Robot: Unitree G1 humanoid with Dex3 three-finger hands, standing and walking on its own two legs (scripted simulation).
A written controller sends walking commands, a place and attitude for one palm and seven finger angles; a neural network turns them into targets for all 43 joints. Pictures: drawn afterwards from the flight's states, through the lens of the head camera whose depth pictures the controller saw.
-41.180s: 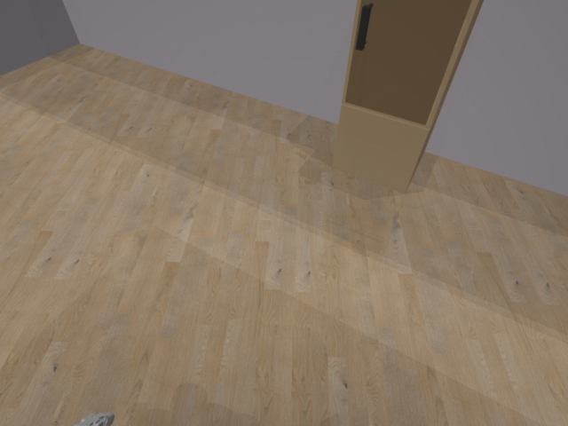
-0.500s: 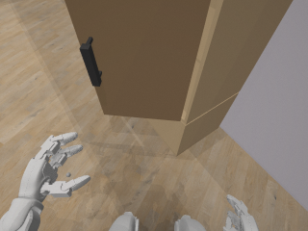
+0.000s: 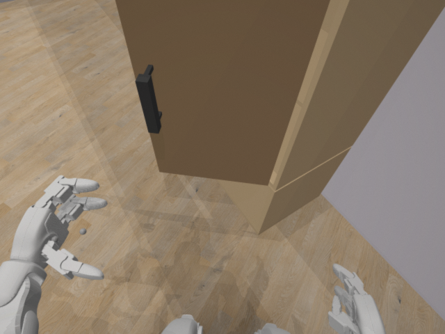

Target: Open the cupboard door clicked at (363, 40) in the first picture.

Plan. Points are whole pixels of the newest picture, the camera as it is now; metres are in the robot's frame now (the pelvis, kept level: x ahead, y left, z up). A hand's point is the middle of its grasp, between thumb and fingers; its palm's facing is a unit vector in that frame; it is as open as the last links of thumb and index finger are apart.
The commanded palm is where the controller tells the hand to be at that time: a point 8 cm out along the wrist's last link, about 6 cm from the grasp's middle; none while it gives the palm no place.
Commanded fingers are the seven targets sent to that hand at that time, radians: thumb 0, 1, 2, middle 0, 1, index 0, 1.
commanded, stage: raise the hand with hooked fingers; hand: left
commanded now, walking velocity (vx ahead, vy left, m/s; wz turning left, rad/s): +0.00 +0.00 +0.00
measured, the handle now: (152, 100) +0.59 +0.21 +0.05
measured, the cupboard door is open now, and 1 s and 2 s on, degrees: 50 50 50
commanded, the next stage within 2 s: move the hooked fingers beside the handle in 0.76 s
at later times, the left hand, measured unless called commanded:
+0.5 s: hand (76, 206) +0.29 +0.27 +0.07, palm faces -0.05 -1.00 -0.02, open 14.0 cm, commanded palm +0.27 +0.31 +0.07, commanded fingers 0.00 -0.50 0.30 -0.30 -1.20 -0.30 -1.20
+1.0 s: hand (80, 204) +0.30 +0.26 +0.07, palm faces -0.03 -1.00 -0.02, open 14.0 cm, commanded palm +0.29 +0.31 +0.07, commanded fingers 0.00 -0.50 0.30 -0.30 -1.20 -0.30 -1.20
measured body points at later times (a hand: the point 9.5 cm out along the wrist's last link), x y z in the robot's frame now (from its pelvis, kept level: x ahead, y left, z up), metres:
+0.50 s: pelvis +0.00 +0.00 +0.01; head +0.06 +0.01 +0.46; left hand +0.29 +0.32 +0.07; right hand +0.14 -0.26 -0.07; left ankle +0.01 +0.09 -0.68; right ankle +0.02 -0.12 -0.68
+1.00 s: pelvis +0.00 -0.01 +0.01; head +0.06 -0.01 +0.45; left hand +0.29 +0.31 +0.08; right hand +0.16 -0.26 -0.07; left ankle +0.01 +0.09 -0.68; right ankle +0.02 -0.12 -0.68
